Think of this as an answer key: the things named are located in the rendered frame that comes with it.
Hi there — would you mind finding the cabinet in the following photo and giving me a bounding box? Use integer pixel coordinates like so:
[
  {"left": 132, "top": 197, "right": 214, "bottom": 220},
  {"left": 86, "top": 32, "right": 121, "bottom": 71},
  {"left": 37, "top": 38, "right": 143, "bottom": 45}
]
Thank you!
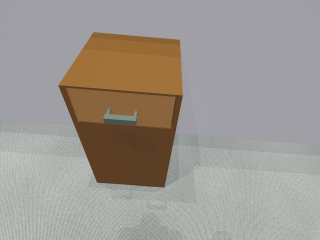
[{"left": 58, "top": 32, "right": 183, "bottom": 188}]

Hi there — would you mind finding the drawer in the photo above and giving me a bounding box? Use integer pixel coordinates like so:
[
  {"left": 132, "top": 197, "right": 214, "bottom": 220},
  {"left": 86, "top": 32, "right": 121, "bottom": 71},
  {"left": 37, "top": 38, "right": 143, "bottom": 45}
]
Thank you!
[{"left": 66, "top": 88, "right": 176, "bottom": 128}]

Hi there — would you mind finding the handle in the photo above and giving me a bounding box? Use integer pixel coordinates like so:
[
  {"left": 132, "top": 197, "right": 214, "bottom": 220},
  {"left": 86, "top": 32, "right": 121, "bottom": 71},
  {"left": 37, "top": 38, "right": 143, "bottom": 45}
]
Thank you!
[{"left": 103, "top": 108, "right": 138, "bottom": 126}]

